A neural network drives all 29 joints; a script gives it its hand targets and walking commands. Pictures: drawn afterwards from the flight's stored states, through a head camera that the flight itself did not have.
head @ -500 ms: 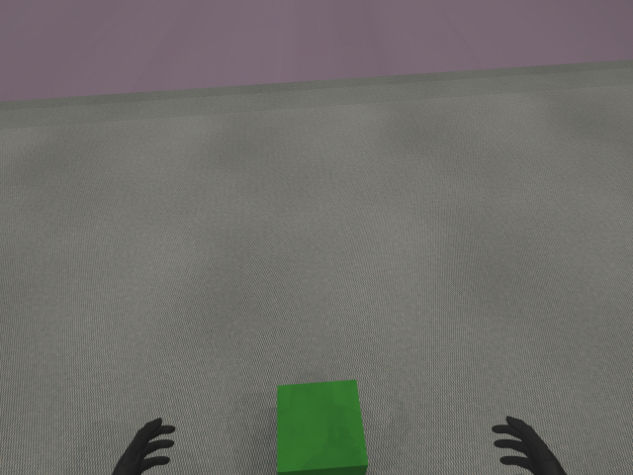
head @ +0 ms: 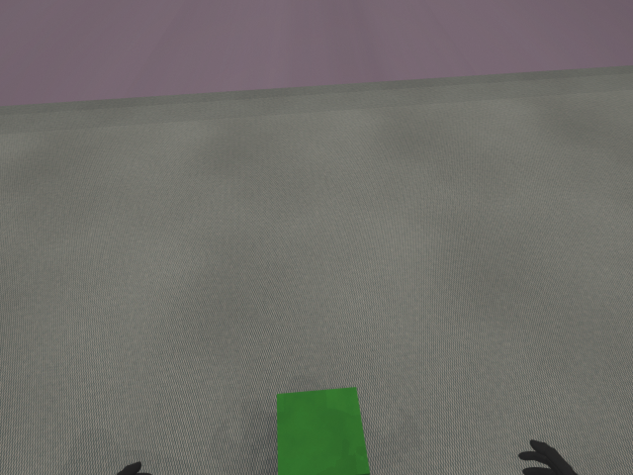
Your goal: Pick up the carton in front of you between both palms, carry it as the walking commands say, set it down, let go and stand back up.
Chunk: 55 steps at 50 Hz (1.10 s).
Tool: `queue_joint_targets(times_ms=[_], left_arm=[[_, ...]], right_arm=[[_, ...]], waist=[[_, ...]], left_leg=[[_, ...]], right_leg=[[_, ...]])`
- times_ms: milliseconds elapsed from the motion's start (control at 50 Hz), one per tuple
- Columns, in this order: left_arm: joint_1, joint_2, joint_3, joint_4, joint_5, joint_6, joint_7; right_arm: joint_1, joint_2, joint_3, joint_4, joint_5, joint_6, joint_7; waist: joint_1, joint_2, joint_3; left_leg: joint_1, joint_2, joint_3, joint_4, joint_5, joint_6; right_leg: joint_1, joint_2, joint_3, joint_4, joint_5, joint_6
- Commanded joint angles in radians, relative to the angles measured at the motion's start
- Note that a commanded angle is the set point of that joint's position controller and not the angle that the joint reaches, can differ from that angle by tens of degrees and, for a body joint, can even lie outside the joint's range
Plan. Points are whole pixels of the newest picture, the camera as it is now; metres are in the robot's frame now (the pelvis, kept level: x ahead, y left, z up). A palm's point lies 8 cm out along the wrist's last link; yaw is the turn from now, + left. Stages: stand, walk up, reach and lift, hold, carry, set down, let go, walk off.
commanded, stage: stand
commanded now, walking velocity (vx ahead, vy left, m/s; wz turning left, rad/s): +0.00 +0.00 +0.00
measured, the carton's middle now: (320, 445) +0.35 +0.02 -0.65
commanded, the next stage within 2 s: none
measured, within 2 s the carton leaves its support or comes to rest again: neither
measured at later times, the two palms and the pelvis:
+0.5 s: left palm out of the picture +0.08 +0.30 -0.10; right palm out of the picture +0.08 -0.30 -0.09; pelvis -0.01 +0.00 +0.01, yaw +0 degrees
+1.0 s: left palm out of the picture +0.07 +0.31 -0.10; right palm out of the picture +0.07 -0.31 -0.09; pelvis -0.02 +0.00 +0.01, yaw +0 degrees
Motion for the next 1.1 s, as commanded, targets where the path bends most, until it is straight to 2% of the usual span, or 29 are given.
queue_joint_targets(times_ms=[0, 500, 1080], left_arm=[[-0.025, 0.146, 0.03, -0.028, -0.001, -0.014, 0.005], [-0.067, 0.179, 0.008, 0.131, -0.008, -0.02, -0.001], [-0.096, 0.199, 0.0, 0.189, -0.014, -0.025, -0.005]], right_arm=[[-0.038, -0.167, -0.035, -0.028, 0.002, -0.012, -0.003], [-0.065, -0.199, -0.025, 0.116, 0.011, -0.012, 0.003], [-0.08, -0.22, -0.018, 0.175, 0.016, -0.017, 0.007]], waist=[[-0.001, 0.022, -0.052], [-0.002, 0.019, -0.015], [-0.003, 0.019, -0.023]], left_leg=[[0.054, 0.118, -0.095, -0.063, 0.324, -0.003], [0.059, 0.132, -0.118, -0.149, 0.21, -0.001], [0.072, 0.139, -0.125, -0.166, 0.234, 0.003]], right_leg=[[-0.016, -0.092, 0.059, -0.05, 0.283, -0.006], [-0.007, -0.117, 0.076, -0.132, 0.2, -0.012], [0.004, -0.126, 0.075, -0.162, 0.211, -0.02]])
